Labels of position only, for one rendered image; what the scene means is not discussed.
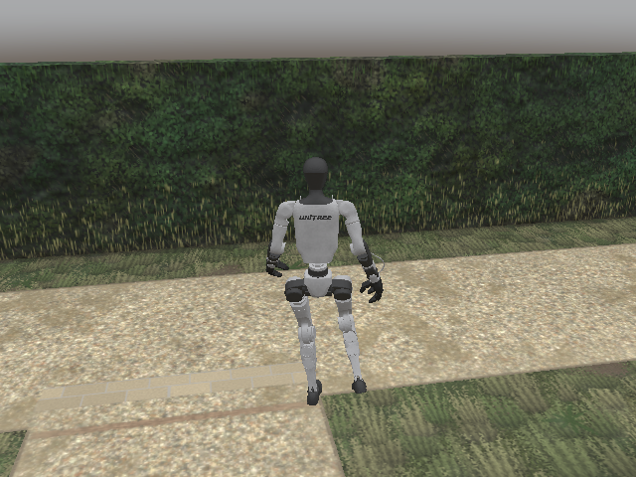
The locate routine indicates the left robot shin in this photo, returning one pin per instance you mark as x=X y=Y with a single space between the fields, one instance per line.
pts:
x=308 y=357

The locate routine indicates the right robot hand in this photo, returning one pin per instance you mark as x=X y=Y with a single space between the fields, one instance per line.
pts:
x=377 y=286

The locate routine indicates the robot right upper arm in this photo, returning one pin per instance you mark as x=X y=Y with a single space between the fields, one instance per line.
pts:
x=348 y=210

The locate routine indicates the right robot forearm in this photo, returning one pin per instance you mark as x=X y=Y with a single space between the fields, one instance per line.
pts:
x=368 y=265

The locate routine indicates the robot head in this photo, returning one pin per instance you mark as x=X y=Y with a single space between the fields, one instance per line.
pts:
x=315 y=171

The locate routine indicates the robot left upper arm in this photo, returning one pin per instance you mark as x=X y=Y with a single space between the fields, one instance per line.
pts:
x=284 y=212

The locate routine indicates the left robot forearm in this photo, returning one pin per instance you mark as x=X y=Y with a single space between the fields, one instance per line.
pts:
x=272 y=259

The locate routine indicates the left robot hand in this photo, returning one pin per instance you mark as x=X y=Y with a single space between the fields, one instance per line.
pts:
x=273 y=272

